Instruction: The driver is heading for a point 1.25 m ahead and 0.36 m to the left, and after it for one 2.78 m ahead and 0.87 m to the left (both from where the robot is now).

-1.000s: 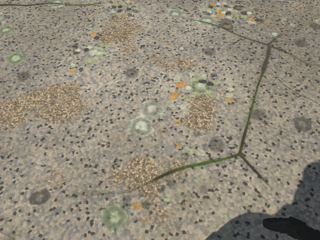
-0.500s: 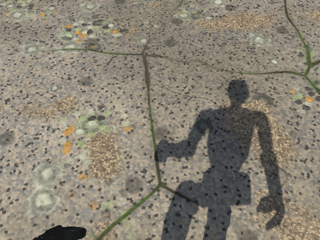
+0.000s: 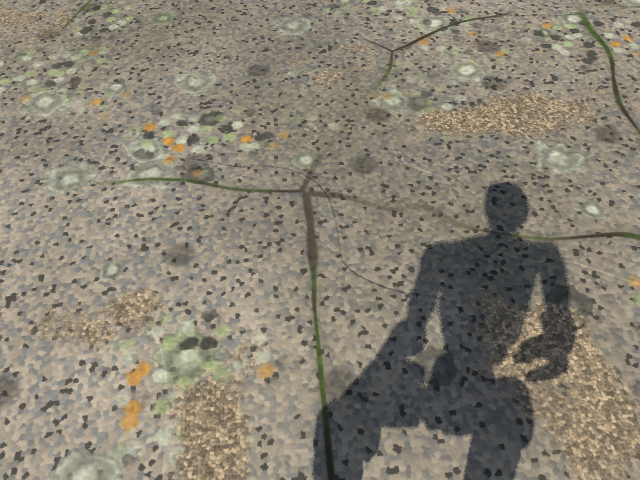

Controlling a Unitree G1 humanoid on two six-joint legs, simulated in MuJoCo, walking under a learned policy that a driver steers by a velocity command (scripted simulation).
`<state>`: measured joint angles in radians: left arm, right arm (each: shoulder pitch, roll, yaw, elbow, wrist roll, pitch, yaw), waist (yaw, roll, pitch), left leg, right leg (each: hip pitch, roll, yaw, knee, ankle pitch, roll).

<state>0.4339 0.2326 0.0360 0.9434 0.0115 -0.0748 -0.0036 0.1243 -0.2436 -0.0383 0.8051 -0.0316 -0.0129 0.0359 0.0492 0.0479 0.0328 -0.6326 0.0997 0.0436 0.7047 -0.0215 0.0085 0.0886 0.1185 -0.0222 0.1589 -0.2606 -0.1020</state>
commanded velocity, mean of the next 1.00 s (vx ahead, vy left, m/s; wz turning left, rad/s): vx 0.50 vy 0.00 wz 0.05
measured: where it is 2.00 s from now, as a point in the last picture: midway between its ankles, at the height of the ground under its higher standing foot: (302, 255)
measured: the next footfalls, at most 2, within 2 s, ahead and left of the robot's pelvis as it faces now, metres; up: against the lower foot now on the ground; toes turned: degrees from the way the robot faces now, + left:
left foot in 0.12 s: +0.25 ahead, +0.11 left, +0.00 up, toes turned +3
right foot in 0.66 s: +0.54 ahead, -0.08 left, +0.00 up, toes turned -4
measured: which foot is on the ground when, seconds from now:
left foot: up 0.00-0.10, down 0.12-0.68, up 0.70-1.00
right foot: down 0.00-0.12, up 0.14-0.64, down 0.66-1.00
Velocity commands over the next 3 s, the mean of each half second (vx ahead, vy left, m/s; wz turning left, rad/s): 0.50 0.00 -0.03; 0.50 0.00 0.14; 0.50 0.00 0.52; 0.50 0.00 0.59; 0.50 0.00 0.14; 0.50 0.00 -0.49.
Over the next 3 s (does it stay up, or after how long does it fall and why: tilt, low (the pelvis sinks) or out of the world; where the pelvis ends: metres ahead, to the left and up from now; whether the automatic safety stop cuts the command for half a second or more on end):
stays up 1.45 0.49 0.00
